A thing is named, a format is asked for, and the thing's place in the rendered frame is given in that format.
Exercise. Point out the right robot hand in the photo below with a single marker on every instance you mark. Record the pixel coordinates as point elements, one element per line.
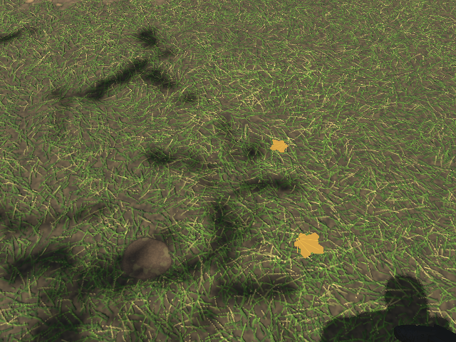
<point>413,333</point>

